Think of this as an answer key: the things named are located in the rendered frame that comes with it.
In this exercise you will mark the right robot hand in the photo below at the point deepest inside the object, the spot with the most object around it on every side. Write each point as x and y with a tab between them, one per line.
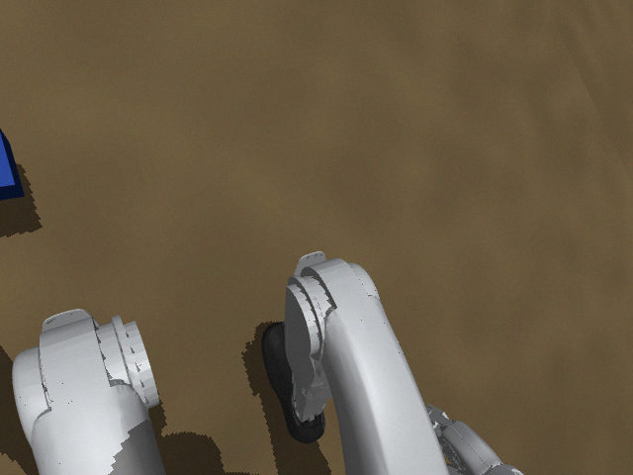
469	454

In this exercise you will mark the right robot foot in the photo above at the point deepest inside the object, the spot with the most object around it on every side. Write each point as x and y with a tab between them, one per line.
280	377

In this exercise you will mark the carton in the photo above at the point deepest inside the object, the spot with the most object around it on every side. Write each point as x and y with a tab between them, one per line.
10	183

